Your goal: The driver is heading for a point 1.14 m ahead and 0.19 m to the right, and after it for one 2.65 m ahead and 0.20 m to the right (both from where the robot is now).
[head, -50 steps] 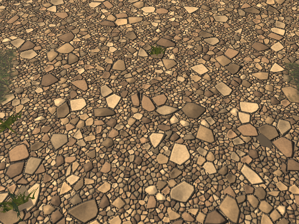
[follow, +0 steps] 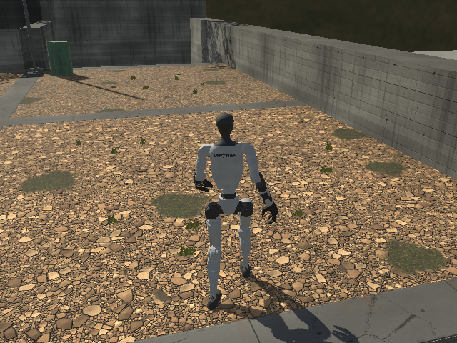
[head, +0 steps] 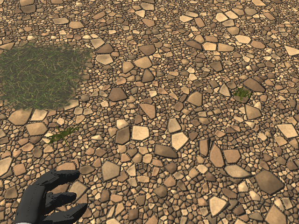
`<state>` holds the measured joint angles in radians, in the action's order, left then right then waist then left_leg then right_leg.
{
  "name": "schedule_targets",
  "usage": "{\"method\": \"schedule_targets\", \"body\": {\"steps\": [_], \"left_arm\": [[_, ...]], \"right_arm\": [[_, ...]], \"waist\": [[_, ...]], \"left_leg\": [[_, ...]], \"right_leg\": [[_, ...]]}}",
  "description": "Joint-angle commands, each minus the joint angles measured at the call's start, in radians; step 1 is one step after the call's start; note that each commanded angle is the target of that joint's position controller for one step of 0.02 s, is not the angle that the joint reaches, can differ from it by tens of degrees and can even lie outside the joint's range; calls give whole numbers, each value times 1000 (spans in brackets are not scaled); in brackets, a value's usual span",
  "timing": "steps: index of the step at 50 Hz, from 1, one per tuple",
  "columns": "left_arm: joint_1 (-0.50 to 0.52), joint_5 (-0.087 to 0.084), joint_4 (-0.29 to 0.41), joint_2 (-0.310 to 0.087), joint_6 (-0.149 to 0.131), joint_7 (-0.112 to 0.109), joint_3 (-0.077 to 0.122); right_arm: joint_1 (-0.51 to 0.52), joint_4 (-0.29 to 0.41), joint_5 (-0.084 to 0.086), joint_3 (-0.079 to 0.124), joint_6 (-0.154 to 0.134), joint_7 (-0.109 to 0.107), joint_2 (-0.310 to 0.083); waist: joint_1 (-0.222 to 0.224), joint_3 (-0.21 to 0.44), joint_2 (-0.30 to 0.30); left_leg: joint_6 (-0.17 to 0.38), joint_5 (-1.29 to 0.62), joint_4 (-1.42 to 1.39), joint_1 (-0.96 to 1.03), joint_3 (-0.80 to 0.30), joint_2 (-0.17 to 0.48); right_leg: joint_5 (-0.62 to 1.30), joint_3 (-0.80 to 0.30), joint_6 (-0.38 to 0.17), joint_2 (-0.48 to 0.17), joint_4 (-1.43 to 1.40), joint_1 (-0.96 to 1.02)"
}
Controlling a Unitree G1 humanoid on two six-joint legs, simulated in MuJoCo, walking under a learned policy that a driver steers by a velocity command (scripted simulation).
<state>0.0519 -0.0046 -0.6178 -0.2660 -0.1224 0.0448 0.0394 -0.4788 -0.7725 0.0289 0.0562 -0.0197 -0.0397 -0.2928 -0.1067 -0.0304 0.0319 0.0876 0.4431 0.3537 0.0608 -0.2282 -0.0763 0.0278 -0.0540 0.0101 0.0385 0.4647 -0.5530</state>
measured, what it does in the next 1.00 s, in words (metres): walks ahead: right foot, then left foot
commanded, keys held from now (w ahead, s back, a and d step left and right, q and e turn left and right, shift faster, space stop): w+q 0.04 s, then w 0.24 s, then e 0.42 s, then w+e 0.30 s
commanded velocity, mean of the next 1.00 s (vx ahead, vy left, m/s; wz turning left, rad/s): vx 0.32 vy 0.00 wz -0.14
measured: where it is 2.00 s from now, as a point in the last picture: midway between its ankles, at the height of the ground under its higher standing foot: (164, 146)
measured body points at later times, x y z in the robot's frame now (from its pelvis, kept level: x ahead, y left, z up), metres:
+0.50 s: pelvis +0.27 +0.03 +0.00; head +0.31 +0.05 +0.45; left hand +0.24 +0.32 -0.14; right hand +0.54 -0.16 -0.06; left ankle +0.39 +0.16 -0.73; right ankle +0.17 -0.12 -0.72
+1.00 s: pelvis +0.36 +0.01 +0.01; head +0.37 -0.02 +0.46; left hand +0.52 +0.27 -0.08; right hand +0.45 -0.30 -0.10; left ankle +0.40 +0.15 -0.68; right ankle +0.32 -0.07 -0.73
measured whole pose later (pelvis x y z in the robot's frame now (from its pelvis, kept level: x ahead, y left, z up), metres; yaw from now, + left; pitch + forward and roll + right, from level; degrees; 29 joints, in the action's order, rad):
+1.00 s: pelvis +0.36 +0.01 +0.01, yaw -14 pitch +1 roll +2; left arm -0.31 -0.01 -0.74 -0.29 0.00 0.01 0.07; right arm -0.15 -0.76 0.02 0.08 -0.04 0.02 -0.32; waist 0.01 0.01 -0.04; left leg 0.00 0.42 0.90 -0.44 0.06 0.05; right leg -0.34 0.02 -0.06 -0.01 0.56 -0.25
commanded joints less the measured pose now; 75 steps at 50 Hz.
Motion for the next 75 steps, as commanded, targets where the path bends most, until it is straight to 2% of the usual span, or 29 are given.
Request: {"method": "schedule_targets", "body": {"steps": [1, 2, 3, 4, 5, 7, 11, 16, 20, 23, 24, 25, 26, 27, 29, 33, 44, 46, 47, 48, 50, 52, 62, 66, 68, 69, 70, 72, 75], "left_arm": [[-173, -2, 30, -182, -25, -20, 76], [-359, 16, 18, -237, -18, -35, 87], [-413, 19, -26, -270, -10, -26, 91], [-409, 2, -18, -162, -7, -23, 72], [-350, -3, -20, -112, 0, -29, 58], [-282, 10, -41, -102, 9, -26, 49], [-276, 1, -89, -95, -7, -23, 43], [-286, -15, -125, -165, 9, -29, 54], [-374, -29, -169, -203, 37, -36, 59], [-355, -26, -162, -175, 46, -44, 49], [-354, -1, -130, -122, 44, -45, 28], [-547, 0, -151, -34, 52, -49, -1], [-566, -22, -168, -130, 66, -54, 21], [-486, -35, -152, -175, 84, -60, 39], [-427, -21, -139, -157, 127, -82, 46], [-432, -12, -110, -110, 177, -94, 49], [-358, -11, -72, -118, 160, -27, 56], [-521, -23, -145, -162, 155, -40, 79], [-564, -22, -128, -291, 146, -54, 105], [-511, 3, -83, -288, 112, -43, 95], [-403, -2, -58, -199, 71, -45, 67], [-394, -12, -56, -167, 71, -55, 52], [-519, -26, -94, -199, 77, -83, 71], [-482, -24, -90, -210, 89, -85, 80], [-451, -8, -73, -159, 92, -78, 61], [-475, 19, -49, -85, 90, -78, 33], [-641, -31, -32, -13, 75, -74, 16], [-477, -48, -62, -176, 69, -72, 49], [-372, -18, -36, -132, 64, -64, 45]], "right_arm": [[80, 80, -8, 42, -3, 3, -158], [89, 114, -29, 21, -7, 11, -98], [-109, 113, -9, -13, -16, 19, 12], [-95, 79, 14, 4, -19, 16, -101], [34, 93, 16, 19, -20, 18, -154], [169, 130, -14, 19, -30, 19, -134], [170, 139, -8, -2, -24, 36, -49], [343, 187, -33, -30, -54, 55, -21], [410, 211, -33, -11, -73, 66, -68], [279, 172, -52, 23, -73, 53, -132], [185, 169, -71, 40, -70, 38, -205], [177, 189, -87, 41, -46, 33, -234], [168, 195, -63, 35, -26, 39, -187], [213, 193, -47, 23, -17, 41, -144], [325, 184, -38, 5, -14, 42, -89], [418, 161, -62, 17, -25, 34, -94], [404, 87, 9, 61, -15, 36, -185], [411, 83, -8, 36, -10, 43, -89], [441, 134, -33, 18, -16, 54, -26], [509, 161, -15, 32, -40, 57, -86], [474, 137, -1, 53, -71, 66, -154], [468, 112, -41, 54, -84, 61, -140], [642, 164, -13, 18, -95, 93, -59], [543, 148, -10, 38, -108, 90, -116], [308, 92, -21, 69, -111, 73, -178], [136, 76, -41, 76, -106, 65, -239], [103, 37, -49, 84, -99, 80, -280], [208, 51, -20, 43, -94, 77, -108], [276, 34, -46, 29, -91, 69, -80]], "waist": [[183, 156, -171], [246, 340, -81], [139, 495, 290], [172, 417, 192], [193, 247, 91], [157, 72, -15], [93, 26, 44], [130, -21, 20], [141, 35, 46], [53, 116, 39], [19, 228, -64], [72, 390, -309], [42, 459, -276], [47, 342, -204], [94, 192, -156], [148, 117, -182], [160, 74, -114], [206, 56, 36], [198, 8, 287], [215, -22, 195], [146, -68, 120], [136, -34, 76], [196, -52, 88], [138, -25, 133], [21, 142, 108], [-22, 336, -50], [78, 429, -444], [38, 159, -184], [94, 47, -116]], "left_leg": [[24, -888, 270, -133, -106, 168], [-3, -641, 549, -311, -74, 105], [-65, 160, 875, -677, -4, -44], [-76, 109, 990, -766, -12, 33], [-81, 11, 989, -787, 24, 69], [-83, -88, 914, -742, 73, 127], [-83, -91, 741, -677, 108, 173], [-97, -339, 385, -597, 192, 166], [-88, -476, 207, -480, 182, 96], [-35, -627, 90, -207, 186, 98], [14, -979, 146, 2, 67, 258], [185, -1231, 195, 249, -185, 542], [204, -1039, 141, 197, -241, 525], [173, -871, 98, 111, -155, 468], [143, -676, 19, -104, -39, 408], [155, -555, -90, -331, 126, 366], [76, 86, -124, -355, 226, 388], [-19, 136, 194, -521, 366, 267], [-112, 202, 587, -853, 422, 113], [-93, 162, 696, -981, 215, 82], [-70, -80, 670, -990, 173, 146], [-91, -217, 584, -917, 176, 153], [-131, -472, 170, -666, 186, 70], [-90, -380, 132, -503, 184, 66], [-25, -389, 109, -154, 185, 100], [40, -301, 145, 154, -37, 295], [188, -28, -37, 363, -558, 479], [124, 51, -95, 131, -351, 411], [120, -257, -141, -132, -107, 320]], "right_leg": [[-16, 14, -80, -21, -24, 416], [-102, -171, -150, -204, 32, 751], [-267, -680, -322, -461, -42, 1087], [-448, -745, -296, -439, -126, 1005], [-418, -556, -255, -389, -152, 843], [-183, -357, -232, -311, -200, 567], [-53, -197, -256, -269, -297, 412], [168, -48, -232, -210, -313, 337], [248, -66, -165, -213, -195, 422], [207, -70, -83, -150, 13, 380], [-60, -27, -30, -72, 231, 258], [-716, 8, 36, 15, 575, 25], [-749, -75, 45, -4, 710, -1], [-696, -57, 52, -34, 766, -70], [-589, -27, 74, -89, 750, -67], [-458, 21, 90, -99, 660, 79], [-338, 160, -75, -78, 108, 340], [-454, 35, -153, -106, -46, 535], [-606, -437, -301, -349, -179, 637], [-759, -653, -380, -411, -314, 574], [-608, -489, -303, -361, -318, 562], [-397, -356, -249, -294, -305, 569], [-140, -238, -202, -224, -237, 476], [-11, -295, -168, -250, -147, 490], [149, -225, -113, -152, 139, 417], [-115, -159, -75, -69, 455, 246], [-629, -129, -25, 52, 751, -81], [-484, -130, -30, -55, 844, -191], [-355, -97, -38, -135, 727, -85]]}}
